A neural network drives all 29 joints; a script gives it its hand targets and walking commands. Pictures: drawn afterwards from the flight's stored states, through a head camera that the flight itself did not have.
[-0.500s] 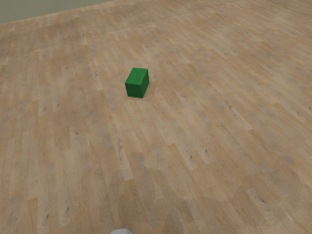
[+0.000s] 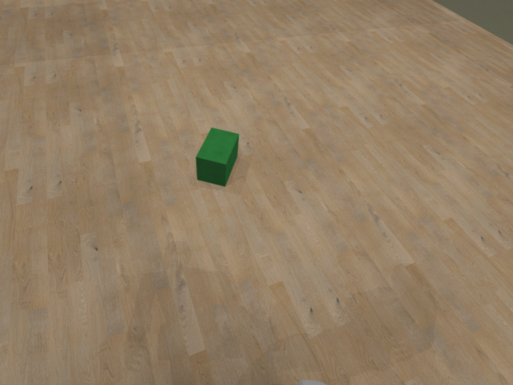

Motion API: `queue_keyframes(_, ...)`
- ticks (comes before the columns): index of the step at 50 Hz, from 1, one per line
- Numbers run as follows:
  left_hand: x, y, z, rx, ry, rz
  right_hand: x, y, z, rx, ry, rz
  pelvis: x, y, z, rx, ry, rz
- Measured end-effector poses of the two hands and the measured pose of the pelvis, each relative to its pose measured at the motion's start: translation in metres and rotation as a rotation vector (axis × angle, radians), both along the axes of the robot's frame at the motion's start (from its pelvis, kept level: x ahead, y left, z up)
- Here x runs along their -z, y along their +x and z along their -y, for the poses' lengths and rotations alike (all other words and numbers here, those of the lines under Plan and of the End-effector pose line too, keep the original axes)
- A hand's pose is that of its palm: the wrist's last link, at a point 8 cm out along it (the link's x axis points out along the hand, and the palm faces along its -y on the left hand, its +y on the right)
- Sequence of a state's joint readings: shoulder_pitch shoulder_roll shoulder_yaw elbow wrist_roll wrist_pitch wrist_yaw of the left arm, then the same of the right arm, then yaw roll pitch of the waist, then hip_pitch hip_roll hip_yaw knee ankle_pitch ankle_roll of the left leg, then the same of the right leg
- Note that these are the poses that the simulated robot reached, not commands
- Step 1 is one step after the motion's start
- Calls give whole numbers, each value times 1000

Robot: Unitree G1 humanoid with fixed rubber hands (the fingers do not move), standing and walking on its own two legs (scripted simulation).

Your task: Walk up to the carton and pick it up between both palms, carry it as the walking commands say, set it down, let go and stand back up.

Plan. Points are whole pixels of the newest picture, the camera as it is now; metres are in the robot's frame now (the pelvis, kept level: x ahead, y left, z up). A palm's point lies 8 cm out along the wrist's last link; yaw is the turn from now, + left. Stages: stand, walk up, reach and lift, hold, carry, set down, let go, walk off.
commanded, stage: walk up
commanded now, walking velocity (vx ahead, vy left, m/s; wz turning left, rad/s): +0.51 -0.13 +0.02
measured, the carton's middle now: (218, 156) +1.25 +0.11 -0.69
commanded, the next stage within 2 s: none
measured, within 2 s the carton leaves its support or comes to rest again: neither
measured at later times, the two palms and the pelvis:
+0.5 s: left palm (156, 282) +0.32 +0.18 -0.12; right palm (411, 354) +0.21 -0.31 -0.16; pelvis +0.24 -0.07 -0.01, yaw +1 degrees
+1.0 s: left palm (128, 255) +0.39 +0.25 -0.15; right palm (328, 182) +0.61 -0.21 -0.13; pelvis +0.47 +0.02 -0.02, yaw +0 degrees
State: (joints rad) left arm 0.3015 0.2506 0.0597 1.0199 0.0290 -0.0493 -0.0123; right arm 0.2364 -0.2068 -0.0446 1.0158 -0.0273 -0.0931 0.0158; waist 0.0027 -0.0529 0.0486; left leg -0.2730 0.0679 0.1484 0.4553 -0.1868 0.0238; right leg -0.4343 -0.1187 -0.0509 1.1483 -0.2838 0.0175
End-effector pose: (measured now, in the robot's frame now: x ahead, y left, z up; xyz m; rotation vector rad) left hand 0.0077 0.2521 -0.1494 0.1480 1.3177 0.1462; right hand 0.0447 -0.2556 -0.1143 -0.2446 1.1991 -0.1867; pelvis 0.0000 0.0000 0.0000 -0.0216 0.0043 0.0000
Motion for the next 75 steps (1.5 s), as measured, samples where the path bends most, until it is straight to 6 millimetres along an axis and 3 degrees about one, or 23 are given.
queue_keyframes(5, -11, 108, 2, 59, -21, 123, -8, -44, -3, 109, -5, -162, -8, 43, -1, -8, -6, 10)
queue_keyframes(10, -20, 197, 26, 109, -54, 201, -9, -53, -11, 183, 30, -268, -10, 86, 9, -12, -3, 16)
queue_keyframes(15, -26, 284, 66, 167, -75, 278, 4, -24, -6, 221, 78, -326, -3, 137, 30, -7, 12, 10)
queue_keyframes(18, -25, 332, 86, 183, -42, 321, 23, 7, 8, 225, 108, -360, 9, 175, 47, -4, 29, 1)
queue_keyframes(20, -19, 352, 90, 166, 5, 341, 40, 36, 23, 200, 122, -371, 21, 198, 60, -10, 40, -5)
queue_keyframes(22, -18, 347, 87, 128, 41, 294, 48, 81, 39, 163, 121, -325, 21, 215, 67, -8, 43, -9)
queue_keyframes(27, -34, 294, 69, -4, 112, 94, 41, 211, 65, 55, 119, -144, 1, 258, 74, -7, 59, 6)
queue_keyframes(31, -44, 257, 69, -84, 119, -31, 33, 293, 63, -11, 137, -60, -7, 291, 72, -3, 71, 16)
queue_keyframes(34, -48, 240, 72, -129, 109, -110, 28, 344, 52, -49, 155, -13, -10, 316, 66, 0, 73, 20)
queue_keyframes(39, -48, 243, 70, -180, 80, -197, 21, 428, 20, -112, 184, 57, -10, 359, 47, 2, 62, 18)
queue_keyframes(45, -26, 290, 41, -191, 30, -254, 14, 535, -32, -185, 164, 149, 3, 424, 11, 3, 28, -4)
queue_keyframes(47, -9, 317, 24, -165, 8, -264, 18, 563, -41, -182, 122, 187, 16, 449, -5, 11, 10, -10)
queue_keyframes(49, 3, 359, 6, -125, 1, -230, 18, 570, -44, -158, 82, 178, 19, 466, -16, 7, 16, -14)
queue_keyframes(53, 3, 476, -24, -32, 7, -53, 6, 535, -33, -51, 22, 53, 5, 500, -26, 6, 4, -10)
queue_keyframes(56, -5, 556, -32, 17, 0, 63, -3, 502, -28, 26, -5, -58, -4, 527, -29, -6, -4, -5)
queue_keyframes(60, -15, 640, -28, 64, -19, 157, -10, 474, -30, 105, -6, -171, -10, 561, -29, -11, -9, 5)
queue_keyframes(63, -21, 693, -16, 94, -37, 207, -11, 468, -34, 150, 9, -231, -11, 587, -24, -14, -9, 12)
queue_keyframes(66, -25, 743, 4, 123, -59, 249, -9, 476, -35, 178, 33, -268, -10, 614, -15, -16, -5, 17)
queue_keyframes(71, -28, 819, 44, 171, -56, 303, 11, 515, -23, 205, 77, -311, 1, 666, 7, -4, 16, 14)
queue_keyframes(73, -23, 844, 55, 170, -25, 326, 27, 535, -13, 205, 97, -335, 12, 690, 20, -8, 33, 12)
queue_keyframes(75, -18, 854, 60, 151, 14, 321, 43, 563, -2, 185, 111, -338, 20, 708, 30, -10, 37, 4)
